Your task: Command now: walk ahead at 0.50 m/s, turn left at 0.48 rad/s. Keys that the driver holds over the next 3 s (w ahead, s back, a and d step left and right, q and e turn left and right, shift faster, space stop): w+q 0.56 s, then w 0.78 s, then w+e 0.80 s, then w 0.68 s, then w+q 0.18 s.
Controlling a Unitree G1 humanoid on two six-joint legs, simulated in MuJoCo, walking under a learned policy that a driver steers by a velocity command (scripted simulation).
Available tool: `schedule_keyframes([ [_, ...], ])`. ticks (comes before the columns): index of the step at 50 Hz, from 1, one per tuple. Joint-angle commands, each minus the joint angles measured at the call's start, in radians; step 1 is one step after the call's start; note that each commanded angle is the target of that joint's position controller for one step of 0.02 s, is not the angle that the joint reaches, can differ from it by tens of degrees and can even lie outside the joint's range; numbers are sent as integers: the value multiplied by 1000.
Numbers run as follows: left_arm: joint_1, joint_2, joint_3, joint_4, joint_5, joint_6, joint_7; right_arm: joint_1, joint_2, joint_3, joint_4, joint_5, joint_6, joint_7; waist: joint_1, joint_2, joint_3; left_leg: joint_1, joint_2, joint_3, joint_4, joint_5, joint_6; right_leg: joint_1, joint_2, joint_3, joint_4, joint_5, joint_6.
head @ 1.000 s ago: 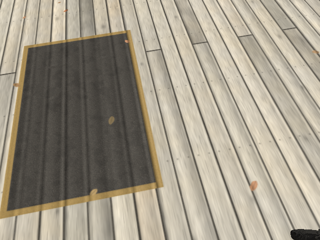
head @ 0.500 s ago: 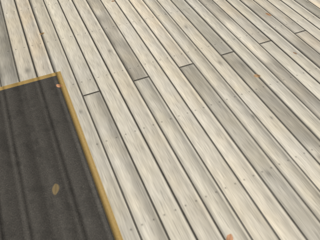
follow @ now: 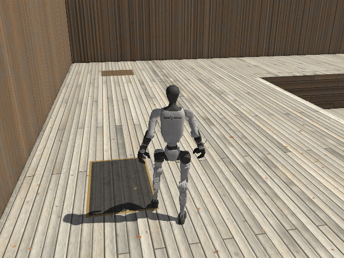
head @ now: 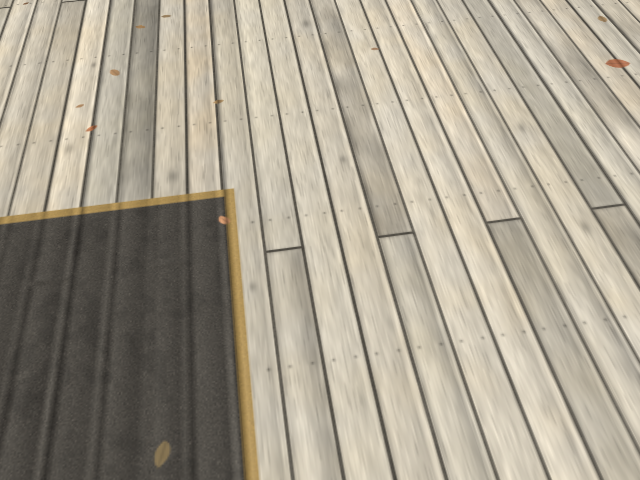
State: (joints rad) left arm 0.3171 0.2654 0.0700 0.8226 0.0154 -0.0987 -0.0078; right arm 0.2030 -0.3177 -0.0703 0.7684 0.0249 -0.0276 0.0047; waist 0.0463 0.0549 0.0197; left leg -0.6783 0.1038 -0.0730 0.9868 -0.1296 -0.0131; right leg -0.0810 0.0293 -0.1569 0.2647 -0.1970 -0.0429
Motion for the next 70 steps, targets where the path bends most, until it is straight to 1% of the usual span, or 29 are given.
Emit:
schedule_keyframes([
  [1, -90, 145, 31, -67, -2, -16, 12, -21, -10, 4, -64, -3, -9, 17, -26, -102, 32, 4, 23, -1, -143, 153, 3, -26, -269, 80, -148, 262, -133],
  [8, -2, 201, 51, -10, -33, 28, 19, -199, -15, 8, -166, -3, -9, 56, 22, -97, 76, -8, -19, 109, -344, 56, 71, 173, -326, -16, -53, 436, -96],
  [10, -19, 232, 59, -14, -40, 42, 26, -145, -48, -10, -171, -5, -3, 59, -27, -137, 14, 116, -86, 171, -345, -49, 111, 200, -323, -46, 90, 776, -72],
  [12, -43, 231, 54, -22, -45, 55, 33, 119, -134, -63, -109, 0, 3, 44, -176, -119, -131, 495, -172, 188, -426, -14, 176, 81, -268, -88, 456, 854, -22],
  [13, -14, 169, 30, -43, -12, 45, 34, 250, -231, -96, -81, 3, 15, 20, -207, 38, -219, 796, -11, -76, -445, 20, 242, -194, -212, -89, 781, 410, 27],
  [14, 33, 60, -5, -103, -1, 12, 23, 174, -302, -96, -117, 4, 3, 20, -91, 232, -320, 1053, 216, -688, -616, -176, 448, -601, 22, 67, 1116, -379, 85],
  [15, -68, 157, 11, -113, -36, -26, 6, 196, -213, -70, -130, -3, -11, 29, -170, 84, -363, 1062, 234, -732, -705, -231, 425, -701, -23, 261, 1164, -364, 61],
  [16, -136, 169, 13, -139, -64, -43, -2, 173, -162, -56, -121, -10, -24, 30, -163, 51, -231, 962, 201, -578, -701, -176, 382, -749, -64, 249, 1123, -284, 37],
  [17, -139, 153, 9, -133, -49, -49, 5, 115, -136, -48, -123, -8, -32, 30, -110, -41, -135, 804, 150, -451, -699, -61, 342, -707, -110, 246, 1020, -208, 31],
  [19, -118, 166, 22, -115, -11, -32, 11, 22, -85, -30, -152, -21, -35, 21, -45, -25, -80, 608, 88, -323, -728, 113, 311, -575, -153, 249, 893, -133, 43],
  [27, -304, 81, -9, -172, -5, -3, 3, 93, -138, -46, -123, -6, -29, -18, -94, 16, -16, 414, -21, -167, -753, 115, 247, -459, -71, 205, 393, 242, 119],
  [32, -365, 117, -2, -191, -20, -23, -23, 169, -117, -39, -79, -2, -23, -21, -124, 41, -12, 524, 44, -250, -677, 23, 222, -416, -57, 227, 251, 275, 82],
  [36, -199, 168, 27, -152, -11, -38, -19, 154, -93, -31, -73, -12, -15, -18, -30, 68, -67, 577, 17, -257, -483, 246, 172, -195, -40, 184, 180, 153, -4],
  [37, -57, 212, 40, -136, 2, -41, -14, 153, -52, -13, -89, -23, -16, -16, 33, -2, -200, 484, -39, -197, -240, 176, 136, 39, -167, 309, 210, 161, -68],
  [38, 67, 305, 67, -96, 8, -30, -15, 299, 9, 7, -94, 0, -28, -16, 3, -290, -342, 131, -192, -75, 123, -187, 49, 402, -376, 730, 154, -20, -243],
  [39, 102, 231, 52, -73, -26, -25, -26, 285, -48, 3, -85, 10, -35, -18, 27, -321, -317, -48, -182, -109, 265, -444, 39, 421, -426, 960, 24, -308, -265],
  [40, 43, 169, 32, -84, -32, -21, -24, 168, -118, -16, -99, 14, -37, -17, 46, -203, -161, -111, -132, -121, 313, -370, 46, 296, -391, 845, 2, -372, -217],
  [42, -56, 125, 11, -96, -12, -7, -20, 46, -100, -12, -133, -13, -41, -15, 9, -112, -22, -83, -57, -52, 229, -244, 46, 69, -309, 630, -31, -189, -185],
  [45, -76, 103, 0, -86, -9, -12, -16, 78, -50, -8, -119, -15, -39, -7, -37, -160, -22, 24, -9, -20, 105, -171, 36, -40, -241, 483, -80, 16, -174],
  [51, -17, 169, 15, -42, -28, -4, -3, -80, 1, 16, -159, -21, -47, 1, 4, -126, 3, 29, -5, 31, -238, 80, 2, -43, -216, 313, -128, 215, -172],
  [58, 89, 192, 17, 23, -40, 28, 3, -247, -12, 16, -211, -5, -63, 32, 44, -130, 43, 83, -53, 56, -456, 123, 33, 77, -267, 289, -65, 274, -138],
  [60, 78, 211, 22, 30, -41, 39, 8, -207, -38, 6, -205, -7, -66, 36, 4, -143, 17, 165, -75, 71, -491, 60, 62, 118, -278, 284, 4, 416, -117],
  [62, 56, 197, 15, 23, -38, 45, 13, 24, -109, -32, -137, -17, -65, 25, -119, -123, -133, 520, -97, 95, -524, 86, 118, 42, -206, 212, 277, 623, -71],
  [63, 52, 142, -9, -9, -8, 41, 16, 213, -186, -52, -105, -29, -59, 12, -185, -1, -293, 829, 102, -125, -480, 134, 188, -168, -146, 168, 595, 337, -33],
  [64, 177, 37, -40, -18, -16, 20, 8, 234, -237, -59, -86, -26, -53, 19, -114, 260, -396, 1094, 292, -570, -590, -88, 334, -539, 22, 181, 900, -345, 20],
  [65, 108, 147, -16, -8, -37, 4, 2, 231, -138, -35, -92, -15, -51, 20, -156, 143, -340, 1048, 267, -607, -656, -231, 304, -651, -29, 281, 998, -381, 10],
  [66, 14, 182, -3, -40, -54, -6, -4, 164, -112, -22, -95, -14, -53, 18, -145, 96, -199, 924, 234, -469, -681, -197, 270, -700, -74, 258, 999, -288, 1],
  [68, -46, 160, -2, -46, -35, -4, 0, 53, -74, -10, -102, -28, -56, 22, -88, 1, -73, 689, 165, -290, -739, -3, 250, -635, -141, 230, 910, -145, 14],
  [70, 1, 124, -4, -28, -40, 21, -1, 18, -49, -6, -93, -35, -71, 23, -42, 36, -62, 580, 135, -191, -801, 66, 244, -540, -169, 242, 868, -88, 29],
])
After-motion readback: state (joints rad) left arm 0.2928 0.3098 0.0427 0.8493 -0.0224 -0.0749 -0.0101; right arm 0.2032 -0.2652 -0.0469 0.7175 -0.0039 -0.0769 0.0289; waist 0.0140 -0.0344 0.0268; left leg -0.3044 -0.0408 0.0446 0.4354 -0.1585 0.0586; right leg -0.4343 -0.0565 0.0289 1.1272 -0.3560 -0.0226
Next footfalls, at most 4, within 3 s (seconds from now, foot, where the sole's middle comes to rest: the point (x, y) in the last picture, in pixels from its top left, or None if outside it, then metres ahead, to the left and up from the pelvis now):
0.24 left None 0.29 0.15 -0.78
0.72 right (341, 425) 0.61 0.04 -0.78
1.24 left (195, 359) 0.76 0.38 -0.78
1.80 right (260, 242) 1.13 0.27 -0.78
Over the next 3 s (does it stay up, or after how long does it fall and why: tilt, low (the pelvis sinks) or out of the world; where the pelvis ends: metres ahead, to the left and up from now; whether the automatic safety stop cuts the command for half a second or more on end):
stays up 1.60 0.32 0.00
